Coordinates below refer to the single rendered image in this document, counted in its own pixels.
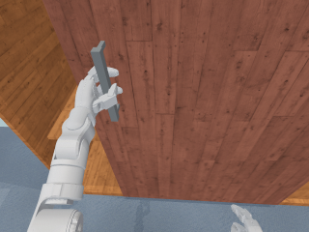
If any robot left forearm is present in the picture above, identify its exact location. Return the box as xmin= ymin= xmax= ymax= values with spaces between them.
xmin=27 ymin=106 xmax=97 ymax=232

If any left robot hand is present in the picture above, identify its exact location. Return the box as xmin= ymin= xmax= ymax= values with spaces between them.
xmin=74 ymin=66 xmax=123 ymax=117

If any right robot hand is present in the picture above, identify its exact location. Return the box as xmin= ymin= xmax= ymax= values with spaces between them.
xmin=229 ymin=204 xmax=263 ymax=232

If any handle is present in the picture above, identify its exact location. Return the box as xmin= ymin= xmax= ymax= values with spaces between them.
xmin=90 ymin=41 xmax=120 ymax=122

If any left robot upper arm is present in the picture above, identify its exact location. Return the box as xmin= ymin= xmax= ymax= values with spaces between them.
xmin=29 ymin=209 xmax=84 ymax=232

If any wardrobe door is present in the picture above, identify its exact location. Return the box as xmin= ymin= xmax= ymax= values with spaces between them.
xmin=287 ymin=182 xmax=309 ymax=199
xmin=42 ymin=0 xmax=309 ymax=205

